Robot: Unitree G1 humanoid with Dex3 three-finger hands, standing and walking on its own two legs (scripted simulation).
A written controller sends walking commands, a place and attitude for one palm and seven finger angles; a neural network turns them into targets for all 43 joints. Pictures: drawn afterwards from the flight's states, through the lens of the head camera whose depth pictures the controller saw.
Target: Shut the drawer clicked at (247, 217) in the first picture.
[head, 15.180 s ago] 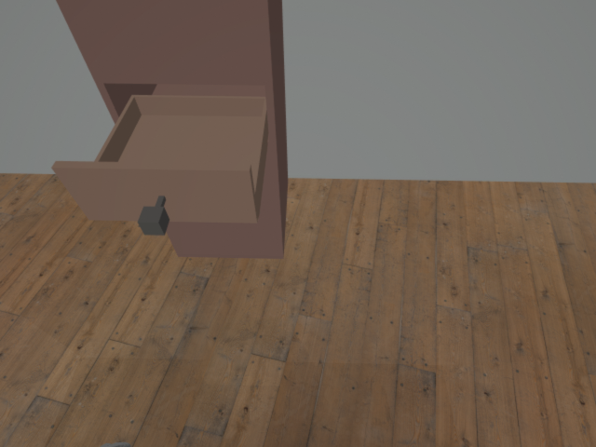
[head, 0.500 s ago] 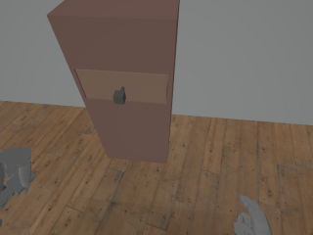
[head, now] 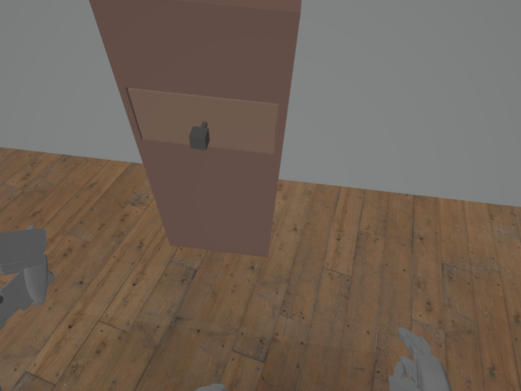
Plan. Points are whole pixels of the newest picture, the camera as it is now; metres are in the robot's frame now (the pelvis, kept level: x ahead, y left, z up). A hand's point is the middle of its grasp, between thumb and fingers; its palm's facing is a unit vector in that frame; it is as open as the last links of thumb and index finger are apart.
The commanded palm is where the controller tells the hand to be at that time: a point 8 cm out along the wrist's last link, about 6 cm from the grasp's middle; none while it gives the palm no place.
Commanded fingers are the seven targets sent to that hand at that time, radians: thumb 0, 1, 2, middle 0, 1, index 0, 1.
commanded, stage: step back with the hand held close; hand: left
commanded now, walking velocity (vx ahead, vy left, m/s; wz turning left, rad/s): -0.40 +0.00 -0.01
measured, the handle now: (201, 133) +0.73 +0.19 -0.07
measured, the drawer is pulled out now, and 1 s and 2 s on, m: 0.00 0.00 0.00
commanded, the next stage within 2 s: stop stepping back and stand still in 0.52 s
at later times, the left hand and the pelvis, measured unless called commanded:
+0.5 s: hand out of the picture +0.12 +0.26 +0.18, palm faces +0.39 -0.79 -0.47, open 3.3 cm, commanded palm +0.05 +0.29 +0.19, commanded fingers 0.00 0.90 0.90 -1.40 -1.60 -1.40 -1.60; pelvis -0.07 +0.01 +0.01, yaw +3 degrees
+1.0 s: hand out of the picture +0.06 +0.25 +0.18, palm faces +0.33 -0.86 -0.40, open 3.3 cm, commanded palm -0.01 +0.29 +0.19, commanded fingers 0.00 0.90 0.90 -1.40 -1.60 -1.40 -1.60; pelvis -0.14 +0.02 -0.01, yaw -1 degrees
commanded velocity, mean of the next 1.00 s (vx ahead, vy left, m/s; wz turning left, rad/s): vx -0.17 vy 0.00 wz -0.04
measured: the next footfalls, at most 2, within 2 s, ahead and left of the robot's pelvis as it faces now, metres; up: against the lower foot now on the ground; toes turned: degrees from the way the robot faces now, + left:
right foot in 0.06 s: +0.05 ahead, -0.13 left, +0.00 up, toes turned +7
right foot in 0.68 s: -0.19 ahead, -0.15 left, +0.00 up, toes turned -3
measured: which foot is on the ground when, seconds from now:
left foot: down 0.00-1.00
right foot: up 0.00-0.04, down 0.06-0.38, up 0.40-0.66, down 0.68-1.00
